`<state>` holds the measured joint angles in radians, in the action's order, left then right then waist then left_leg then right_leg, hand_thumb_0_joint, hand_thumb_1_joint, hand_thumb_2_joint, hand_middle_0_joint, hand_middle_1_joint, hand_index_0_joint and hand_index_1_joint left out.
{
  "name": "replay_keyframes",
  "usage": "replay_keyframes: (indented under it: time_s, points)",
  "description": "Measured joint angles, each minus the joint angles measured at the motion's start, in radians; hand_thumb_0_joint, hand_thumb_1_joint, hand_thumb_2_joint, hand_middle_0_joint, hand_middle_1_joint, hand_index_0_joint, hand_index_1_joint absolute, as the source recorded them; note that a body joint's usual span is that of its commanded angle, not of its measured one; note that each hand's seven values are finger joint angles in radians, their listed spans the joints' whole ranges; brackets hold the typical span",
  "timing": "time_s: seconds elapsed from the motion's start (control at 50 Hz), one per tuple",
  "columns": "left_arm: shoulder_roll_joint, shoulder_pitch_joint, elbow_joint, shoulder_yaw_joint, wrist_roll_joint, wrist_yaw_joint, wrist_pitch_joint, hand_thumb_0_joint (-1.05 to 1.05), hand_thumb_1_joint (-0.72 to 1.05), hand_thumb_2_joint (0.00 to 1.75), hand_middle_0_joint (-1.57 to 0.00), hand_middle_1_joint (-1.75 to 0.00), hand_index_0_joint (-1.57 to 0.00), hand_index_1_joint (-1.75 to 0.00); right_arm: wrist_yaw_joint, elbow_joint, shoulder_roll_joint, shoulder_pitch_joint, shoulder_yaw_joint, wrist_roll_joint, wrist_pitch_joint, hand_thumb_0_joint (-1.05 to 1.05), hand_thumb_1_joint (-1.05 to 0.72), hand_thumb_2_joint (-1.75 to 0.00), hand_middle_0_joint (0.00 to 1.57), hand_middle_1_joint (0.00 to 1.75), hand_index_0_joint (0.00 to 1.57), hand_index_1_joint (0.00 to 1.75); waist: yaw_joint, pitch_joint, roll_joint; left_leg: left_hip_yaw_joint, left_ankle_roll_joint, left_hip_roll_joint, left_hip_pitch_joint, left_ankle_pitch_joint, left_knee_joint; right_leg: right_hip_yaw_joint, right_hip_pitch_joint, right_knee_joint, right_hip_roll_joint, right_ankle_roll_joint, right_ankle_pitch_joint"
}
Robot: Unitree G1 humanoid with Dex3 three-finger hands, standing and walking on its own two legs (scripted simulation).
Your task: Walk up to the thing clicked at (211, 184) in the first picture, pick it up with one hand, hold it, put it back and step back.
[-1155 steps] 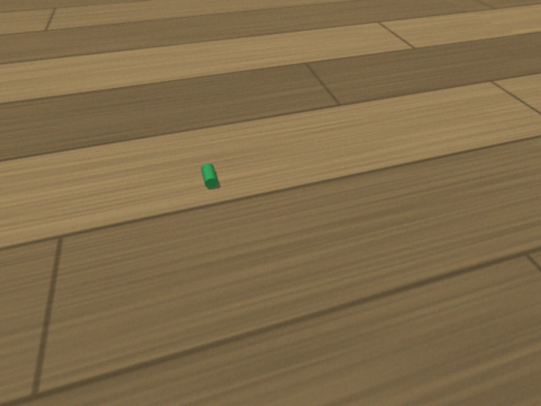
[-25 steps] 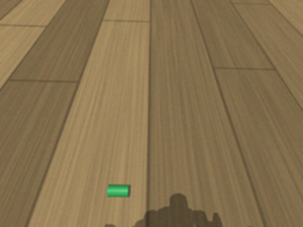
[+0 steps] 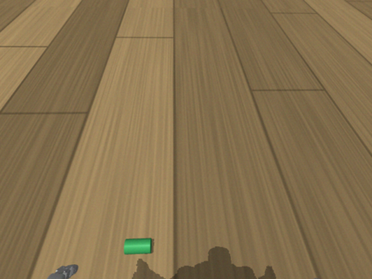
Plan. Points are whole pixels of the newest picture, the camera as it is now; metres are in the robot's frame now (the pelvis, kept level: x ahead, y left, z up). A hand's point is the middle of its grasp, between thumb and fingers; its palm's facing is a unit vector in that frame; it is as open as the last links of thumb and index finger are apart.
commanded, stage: walk up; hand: left
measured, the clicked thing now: (138, 246) +0.40 +0.22 -0.74
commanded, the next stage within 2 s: stand in 1.18 s
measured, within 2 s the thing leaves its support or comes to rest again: neither
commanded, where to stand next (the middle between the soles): +0.02 -0.02 m, yaw +1 degrees
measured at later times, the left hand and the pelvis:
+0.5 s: hand out of the picture +0.06 +0.25 -0.15, palm faces -0.02 -0.95 -0.32, open 7.4 cm; pelvis -0.02 +0.00 +0.00, yaw -1 degrees
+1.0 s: hand out of the picture +0.07 +0.25 -0.15, palm faces -0.06 -0.94 -0.33, open 7.4 cm; pelvis -0.02 +0.00 +0.00, yaw -2 degrees
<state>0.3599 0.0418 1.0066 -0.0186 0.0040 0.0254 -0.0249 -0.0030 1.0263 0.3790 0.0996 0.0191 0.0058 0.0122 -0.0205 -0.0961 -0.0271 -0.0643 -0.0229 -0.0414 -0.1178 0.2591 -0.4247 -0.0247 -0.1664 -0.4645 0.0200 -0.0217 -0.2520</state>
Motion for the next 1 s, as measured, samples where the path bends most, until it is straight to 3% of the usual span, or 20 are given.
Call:
replay_keyframes:
  time_s: [0.48,1.0]
  points:
    - [-0.006,0.087,0.069,-0.019,0.006,0.008,0.0,0.01,0.9,0.9,-0.2,-0.3,-0.2,-0.3,0.01,0.049,-0.02,0.032,-0.007,0.004,0.001,0.01,-0.9,-0.89,0.2,0.3,0.2,0.3,0.019,0.018,0.021,-0.016,-0.002,-0.01,0.002,-0.058,0.059,-0.015,0.001,0.073,0.012,-0.001,0.072]
    - [0.0,0.08,0.062,-0.005,0.005,0.005,0.006,0.01,0.91,0.9,-0.2,-0.3,-0.2,-0.3,0.01,0.046,-0.013,0.007,-0.003,0.001,0.004,0.01,-0.9,-0.89,0.2,0.3,0.2,0.3,0.014,0.024,0.017,-0.033,0.003,-0.009,0.004,-0.052,0.062,-0.033,-0.006,0.07,0.012,0.004,0.069]
